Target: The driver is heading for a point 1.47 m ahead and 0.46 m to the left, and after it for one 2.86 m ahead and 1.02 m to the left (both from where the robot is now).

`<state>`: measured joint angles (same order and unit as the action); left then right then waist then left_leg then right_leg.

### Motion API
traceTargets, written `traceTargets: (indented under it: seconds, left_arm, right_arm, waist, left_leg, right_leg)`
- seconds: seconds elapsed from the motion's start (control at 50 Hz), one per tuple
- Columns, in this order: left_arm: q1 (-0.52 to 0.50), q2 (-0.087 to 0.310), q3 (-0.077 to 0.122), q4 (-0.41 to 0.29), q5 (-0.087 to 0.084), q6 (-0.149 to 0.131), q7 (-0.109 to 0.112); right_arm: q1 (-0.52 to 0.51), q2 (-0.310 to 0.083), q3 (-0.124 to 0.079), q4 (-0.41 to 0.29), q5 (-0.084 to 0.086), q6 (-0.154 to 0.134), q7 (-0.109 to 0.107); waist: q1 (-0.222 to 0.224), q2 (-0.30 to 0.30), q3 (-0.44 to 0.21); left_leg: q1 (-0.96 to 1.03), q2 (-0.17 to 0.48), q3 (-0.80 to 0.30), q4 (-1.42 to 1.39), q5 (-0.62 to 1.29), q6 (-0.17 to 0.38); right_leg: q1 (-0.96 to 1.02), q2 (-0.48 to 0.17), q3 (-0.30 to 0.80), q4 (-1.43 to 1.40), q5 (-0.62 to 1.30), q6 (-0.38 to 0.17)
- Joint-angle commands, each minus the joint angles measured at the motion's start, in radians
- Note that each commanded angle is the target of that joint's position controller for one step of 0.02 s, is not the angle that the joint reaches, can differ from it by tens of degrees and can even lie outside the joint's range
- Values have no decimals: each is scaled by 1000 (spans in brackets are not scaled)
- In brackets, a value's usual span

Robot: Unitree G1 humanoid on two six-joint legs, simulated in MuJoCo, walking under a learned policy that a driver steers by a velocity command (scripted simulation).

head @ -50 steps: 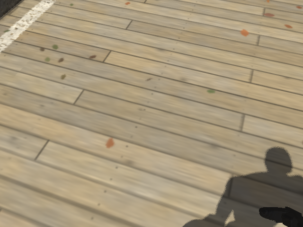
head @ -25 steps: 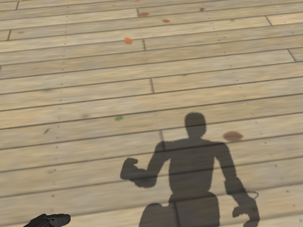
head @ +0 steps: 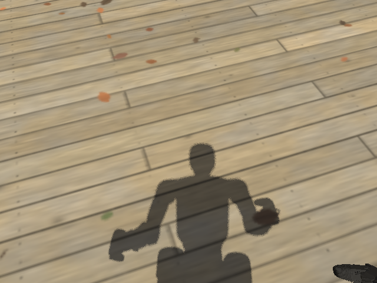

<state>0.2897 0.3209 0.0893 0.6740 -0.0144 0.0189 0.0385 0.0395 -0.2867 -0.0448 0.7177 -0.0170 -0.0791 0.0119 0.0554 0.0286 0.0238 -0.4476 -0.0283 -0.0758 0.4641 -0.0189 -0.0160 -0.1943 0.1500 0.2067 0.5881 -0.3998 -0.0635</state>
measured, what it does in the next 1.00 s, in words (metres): steps on the spot, turning left: right foot, then left foot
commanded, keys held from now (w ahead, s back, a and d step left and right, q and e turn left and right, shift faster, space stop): e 0.10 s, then q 0.90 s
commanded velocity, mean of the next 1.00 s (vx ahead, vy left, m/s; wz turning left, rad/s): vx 0.03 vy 0.00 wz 0.20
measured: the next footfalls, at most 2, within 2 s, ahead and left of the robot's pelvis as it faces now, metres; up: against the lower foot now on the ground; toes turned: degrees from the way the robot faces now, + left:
right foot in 0.32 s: +0.07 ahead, -0.14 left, +0.00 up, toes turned -1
left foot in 0.62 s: +0.09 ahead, +0.11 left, +0.00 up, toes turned +7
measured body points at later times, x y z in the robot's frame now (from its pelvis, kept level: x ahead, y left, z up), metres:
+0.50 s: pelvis +0.05 +0.00 +0.01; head +0.07 -0.01 +0.46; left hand +0.19 +0.27 -0.09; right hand +0.16 -0.28 -0.11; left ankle +0.07 +0.11 -0.70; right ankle +0.03 -0.13 -0.73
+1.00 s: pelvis +0.05 +0.02 +0.02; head +0.08 +0.04 +0.46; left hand +0.13 +0.34 -0.09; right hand +0.28 -0.22 -0.07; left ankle +0.05 +0.11 -0.73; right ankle +0.12 -0.13 -0.69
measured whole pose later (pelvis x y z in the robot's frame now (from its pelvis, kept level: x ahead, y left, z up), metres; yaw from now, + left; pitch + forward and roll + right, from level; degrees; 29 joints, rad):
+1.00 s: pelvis +0.05 +0.02 +0.02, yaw +18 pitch +2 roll -2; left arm 0.11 0.30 0.08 0.70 -0.01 0.00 0.03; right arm 0.17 -0.32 -0.07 0.65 0.01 0.04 -0.02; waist -0.02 0.00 0.05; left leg -0.31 -0.10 -0.17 0.48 -0.19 0.06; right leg -0.41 0.03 0.11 0.75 -0.36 0.09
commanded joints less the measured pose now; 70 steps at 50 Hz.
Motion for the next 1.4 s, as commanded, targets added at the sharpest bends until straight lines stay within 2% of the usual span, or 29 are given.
traceTargets:
  seconds: [0.02, 0.04, 0.06, 0.1, 0.14, 0.22, 0.3, 0.32, 0.34, 0.36, 0.4, 0.48, 0.6, 0.62, 0.64, 0.66, 0.68, 0.72, 0.88, 1.02, 1.08, 1.1, 1.12, 1.14, 1.16, 1.18, 1.22, 1.34, 1.4]
  left_arm:
    - [110, 9, -6, -93, 8, -16, 2]
    - [174, 116, 11, -70, 5, -11, -4]
    - [93, 181, 34, -59, -6, 5, -2]
    - [8, 175, 39, -70, -6, 39, 7]
    - [-9, 98, 17, -80, -3, 49, 4]
    - [-15, 3, -25, -61, 26, 27, -5]
    - [-4, 57, -8, -30, 24, 21, -17]
    - [-12, 98, -2, -44, 35, 20, -12]
    - [-33, 174, 15, -53, 46, 24, -4]
    - [-39, 157, 18, -34, 48, 24, -6]
    - [-123, 126, 14, -60, 46, 9, -1]
    - [-114, 114, 16, -56, 22, -14, 15]
    - [-153, 128, 29, -41, -11, 11, 15]
    - [-93, 104, 26, -20, -6, 3, 10]
    - [-89, 35, 3, -64, 49, -5, 6]
    - [-200, 44, 1, -93, 40, -13, 11]
    - [-217, 79, 11, -89, 19, -12, 13]
    - [-206, 89, 19, -60, 20, -7, 24]
    - [-198, 48, 10, -42, 14, -17, 11]
    - [-191, 70, 18, -43, 3, -48, -17]
    - [-121, 70, 26, -20, 3, -63, -29]
    - [-98, 106, 36, -15, 12, -63, -26]
    - [-104, 166, 45, -30, 27, -55, -19]
    - [-122, 200, 50, -29, 62, -52, -24]
    - [-167, 144, 36, -54, 56, -56, -22]
    - [-208, 97, 22, -61, 43, -54, -16]
    - [-219, 74, 9, -62, 17, -50, -10]
    - [-157, 109, 12, -36, 22, -27, -9]
    - [-143, 135, 16, -21, 9, -19, -20]
  right_arm:
    - [111, -231, -63, -53, -43, -5, -20]
    - [136, -181, -60, -45, -6, 13, -18]
    - [104, -121, -43, -68, 5, 22, -21]
    - [40, -94, -30, -79, 2, 47, -26]
    - [22, -113, -31, -64, -9, 59, -27]
    - [14, -87, -21, -36, 5, 58, -7]
    - [58, -128, -25, -12, 34, 65, 4]
    - [78, -117, -18, -7, 30, 59, 9]
    - [90, -90, -12, -22, 17, 50, 16]
    - [67, -85, -12, -29, 23, 48, 11]
    - [67, -116, -31, -20, 25, 57, 2]
    - [106, -94, -41, -33, 34, 84, 5]
    - [170, -90, -48, -43, 39, 104, 28]
    - [186, -135, -64, -50, 31, 105, 17]
    - [207, -292, -99, -76, 23, 101, 0]
    - [266, -260, -82, -80, -9, 85, 13]
    - [245, -236, -74, -84, -12, 67, 17]
    - [164, -201, -66, -91, 22, 61, 0]
    - [128, -200, -68, -122, 31, 102, -44]
    - [96, -206, -77, -147, 31, 120, -32]
    - [60, -194, -74, -159, 48, 129, -35]
    - [81, -168, -67, -161, 48, 129, -38]
    - [147, -112, -53, -155, 34, 127, -34]
    - [130, -170, -74, -180, 43, 118, -35]
    - [156, -238, -97, -157, 30, 114, -37]
    - [169, -245, -106, -134, 35, 119, -35]
    - [185, -183, -92, -110, 30, 137, -38]
    - [100, -85, -46, -150, 28, 128, -28]
    - [109, -92, -41, -145, 31, 127, -21]
  waist:
    - [-6, 207, -293]
    - [-11, 217, -344]
    - [-44, 121, -250]
    - [-47, 64, -147]
    - [-35, 99, -92]
    - [-42, 138, -143]
    - [-25, 120, -115]
    - [-30, 76, -114]
    - [-64, -80, -99]
    - [-61, -213, -89]
    - [-58, -238, -14]
    - [-42, -206, -27]
    - [-73, -168, -87]
    - [-68, -57, -101]
    - [-41, 269, -117]
    - [-129, 232, -185]
    - [-122, 118, -157]
    - [-87, 28, -110]
    - [-72, 91, -113]
    - [-83, 137, -93]
    - [-35, 128, -105]
    - [-38, 82, -122]
    - [-83, -137, -144]
    - [-87, -318, -75]
    - [-92, -217, -65]
    - [-103, -170, -53]
    - [-89, -146, -35]
    - [-30, -202, -84]
    - [-20, -225, -91]
  left_leg:
    - [595, 440, -430, -26, 698, 281]
    - [594, 513, -571, -51, 502, 341]
    - [522, 436, -442, -59, 366, 302]
    - [367, 335, -262, -104, 144, 242]
    - [214, 250, -156, -164, 71, 230]
    - [202, 213, -96, -159, 80, 236]
    - [116, 189, -145, -138, -178, 176]
    - [43, 171, -145, -121, -262, 118]
    - [-22, 88, -62, -44, -353, 58]
    - [46, 23, 51, 48, -352, 17]
    - [26, 6, 88, 208, -326, 3]
    - [-84, 52, 75, 431, -513, 0]
    - [152, -2, 173, 75, -200, 23]
    - [266, 32, 62, -24, 17, 62]
    - [441, 312, -346, -48, 495, 212]
    - [444, 422, -501, -93, 543, 388]
    - [445, 390, -432, -90, 481, 381]
    - [418, 300, -316, -75, 347, 285]
    - [332, 195, -288, -118, 63, 245]
    - [260, 177, -429, -103, -51, 236]
    - [236, 130, -444, -40, -27, 185]
    - [167, 86, -408, 20, -136, 138]
    - [51, -28, -253, 237, -441, 75]
    - [-116, -121, -100, 445, -637, 22]
    - [-123, -46, -109, 621, -589, -13]
    - [-123, -35, -95, 685, -521, -31]
    - [-145, -33, -83, 761, -436, -68]
    - [-19, 14, 13, 426, -448, -88]
    - [108, 14, 72, 223, -415, -71]
  right_leg:
    - [-302, 16, 12, 437, -311, 57]
    - [-380, -58, -16, 595, -341, 96]
    - [-413, -95, -28, 671, -260, 125]
    - [-421, -138, -72, 687, -143, 151]
    - [-312, -134, -113, 585, -95, 150]
    - [-117, -158, -156, 198, -65, 132]
    - [94, -129, -189, -173, 209, 74]
    - [166, -208, -118, -176, 249, 35]
    - [147, -324, -22, -172, 232, -25]
    - [2, -365, 15, -236, 79, -77]
    - [-52, -380, 21, -266, 91, -81]
    - [51, -479, 13, -189, 618, -145]
    - [34, -413, -152, -31, 598, -59]
    - [-47, -354, -225, 108, 424, 12]
    - [-338, -208, -314, 416, -85, 137]
    - [-438, -126, -156, 590, -340, 145]
    - [-470, -151, -111, 670, -301, 136]
    - [-495, -182, -103, 626, -148, 128]
    - [-341, -134, -110, 297, 45, 168]
    - [-196, -103, -103, 69, 35, 138]
    - [-48, -104, -126, -192, 192, 102]
    - [57, -189, -73, -246, 271, 70]
    - [148, -401, 121, -278, 388, -15]
    - [67, -530, 313, -308, 492, -173]
    - [39, -540, 269, -301, 471, -203]
    - [22, -477, 166, -288, 434, -164]
    - [37, -401, 62, -271, 416, -135]
    - [115, -379, -42, -238, 530, -161]
    - [86, -393, -39, -217, 569, -165]
Velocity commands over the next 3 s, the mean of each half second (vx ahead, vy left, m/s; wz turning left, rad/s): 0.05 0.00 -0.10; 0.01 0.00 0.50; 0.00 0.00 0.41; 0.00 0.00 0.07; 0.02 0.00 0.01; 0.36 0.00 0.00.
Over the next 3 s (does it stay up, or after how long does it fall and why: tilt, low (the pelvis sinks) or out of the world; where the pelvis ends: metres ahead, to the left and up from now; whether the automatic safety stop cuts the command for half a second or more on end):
stays up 0.22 0.07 0.01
